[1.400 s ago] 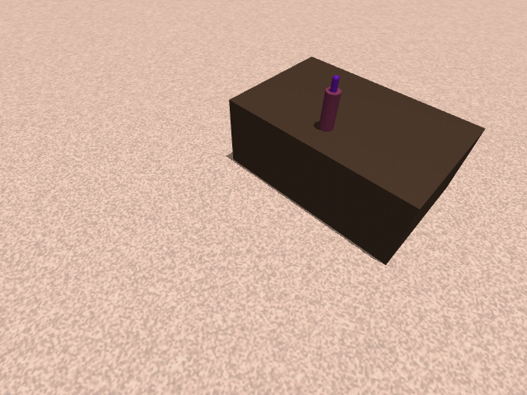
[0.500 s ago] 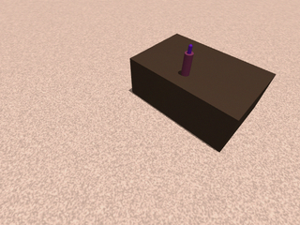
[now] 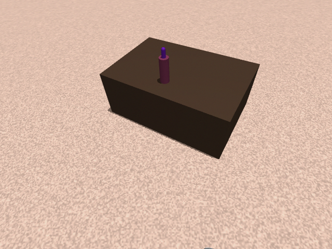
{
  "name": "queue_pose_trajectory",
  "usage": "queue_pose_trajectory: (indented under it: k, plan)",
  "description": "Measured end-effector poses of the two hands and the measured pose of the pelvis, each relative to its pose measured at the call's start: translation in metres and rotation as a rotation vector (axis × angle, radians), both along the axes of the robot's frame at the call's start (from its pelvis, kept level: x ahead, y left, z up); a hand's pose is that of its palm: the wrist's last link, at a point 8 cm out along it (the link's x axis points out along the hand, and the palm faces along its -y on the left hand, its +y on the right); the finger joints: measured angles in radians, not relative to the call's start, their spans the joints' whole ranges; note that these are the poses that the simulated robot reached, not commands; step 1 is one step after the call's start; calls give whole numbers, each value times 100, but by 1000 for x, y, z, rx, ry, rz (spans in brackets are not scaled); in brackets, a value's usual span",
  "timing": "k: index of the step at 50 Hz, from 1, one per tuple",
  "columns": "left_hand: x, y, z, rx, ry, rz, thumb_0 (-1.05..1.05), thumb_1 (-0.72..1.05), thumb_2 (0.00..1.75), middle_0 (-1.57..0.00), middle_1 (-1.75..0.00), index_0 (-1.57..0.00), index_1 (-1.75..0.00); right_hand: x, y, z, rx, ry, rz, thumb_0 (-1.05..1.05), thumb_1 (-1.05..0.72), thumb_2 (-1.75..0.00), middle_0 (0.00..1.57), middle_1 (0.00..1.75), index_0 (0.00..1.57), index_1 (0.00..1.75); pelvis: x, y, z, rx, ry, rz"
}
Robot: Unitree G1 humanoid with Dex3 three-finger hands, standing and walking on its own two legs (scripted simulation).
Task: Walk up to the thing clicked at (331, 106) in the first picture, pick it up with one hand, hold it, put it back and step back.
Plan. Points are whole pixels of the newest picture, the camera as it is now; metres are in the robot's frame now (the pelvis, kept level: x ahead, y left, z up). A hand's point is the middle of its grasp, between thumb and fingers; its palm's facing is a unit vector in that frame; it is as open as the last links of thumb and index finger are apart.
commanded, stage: walk up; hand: left
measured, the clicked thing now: (164, 65) +1.21 +0.04 -0.25
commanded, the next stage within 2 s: none
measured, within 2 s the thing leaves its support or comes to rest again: neither
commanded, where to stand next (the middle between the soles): +0.68 +0.05 m, yaw -31 degrees
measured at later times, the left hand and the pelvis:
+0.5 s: hand (78, 202) +0.29 +0.29 -0.16, palm faces -0.23 -0.89 -0.39, open 7.4 cm; pelvis +0.22 +0.02 -0.02, yaw -12 degrees
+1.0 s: hand (111, 117) +0.63 +0.24 -0.12, palm faces -0.38 -0.80 -0.46, open 7.4 cm; pelvis +0.42 +0.04 -0.02, yaw -22 degrees
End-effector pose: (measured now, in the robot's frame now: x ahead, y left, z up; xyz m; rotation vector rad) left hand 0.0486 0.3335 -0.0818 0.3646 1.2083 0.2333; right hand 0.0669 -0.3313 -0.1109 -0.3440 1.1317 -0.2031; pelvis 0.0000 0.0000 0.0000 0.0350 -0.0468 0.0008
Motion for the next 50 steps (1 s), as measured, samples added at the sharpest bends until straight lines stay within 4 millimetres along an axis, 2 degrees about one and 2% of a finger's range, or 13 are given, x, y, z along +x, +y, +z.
queue_pose_trajectory:
  k: [3,5,11,16,19,22,26,29,34,38,45,50]
  plan:
    - [30,-8,-5,54,-43,-27,1,90,90,-20,-30,-20,-30,13,-26,-19,-10,6,-30,1,-90,-90,21,30,21,30,21,-18,-19,-24,-17,-25]
    - [42,-16,-8,65,-71,-22,1,90,90,-20,-30,-20,-30,26,-32,-24,-4,15,-39,1,-91,-90,20,30,20,30,33,-24,-22,-36,-25,-42]
    - [66,-42,-3,16,-2,-40,1,90,90,-20,-30,-20,-30,77,-21,-2,52,-63,-47,1,-91,-90,20,30,20,30,72,-26,-1,-49,-26,-118]
    - [108,-44,-6,-14,20,-94,1,90,90,-20,-30,-21,-30,105,-12,11,46,-66,-62,1,-91,-90,20,30,20,30,115,-19,4,-63,-10,-169]
    - [147,-35,-11,-21,12,-135,1,90,90,-20,-30,-21,-30,119,-9,13,21,-42,-87,1,-91,-90,20,30,20,30,145,-9,1,-76,5,-192]
    - [194,-19,-20,-19,3,-180,1,90,90,-20,-30,-21,-30,141,-2,14,-12,-34,-115,1,-91,-90,20,30,20,30,179,6,-6,-88,17,-209]
    - [269,9,-40,4,-3,-253,1,90,90,-20,-30,-21,-30,175,15,14,-56,-65,-160,1,-91,-90,20,30,20,30,225,29,-21,-53,18,-233]
    - [327,14,-39,15,-17,-316,1,90,90,-20,-30,-21,-30,186,33,20,-54,-105,-222,1,-91,-90,20,30,20,30,251,42,-18,-59,11,-270]
    - [414,10,-15,-4,-86,-393,1,91,90,-20,-30,-20,-30,190,63,33,-17,-61,-311,0,-91,-90,21,30,20,30,295,50,4,-51,15,-301]
    - [468,3,0,-2,-122,-431,1,91,90,-20,-30,-20,-30,193,78,28,7,-12,-349,0,-91,-90,21,30,21,30,329,53,9,-36,11,-321]
    - [545,-30,5,9,-140,-509,1,91,90,-20,-30,-20,-30,210,86,-1,61,45,-413,1,-90,-90,21,30,21,30,382,49,-1,-11,2,-370]
    - [586,-51,0,21,-212,-519,1,90,90,-20,-30,-21,-30,246,79,-30,99,63,-422,1,-91,-90,21,30,20,30,416,36,-18,-46,-5,-387]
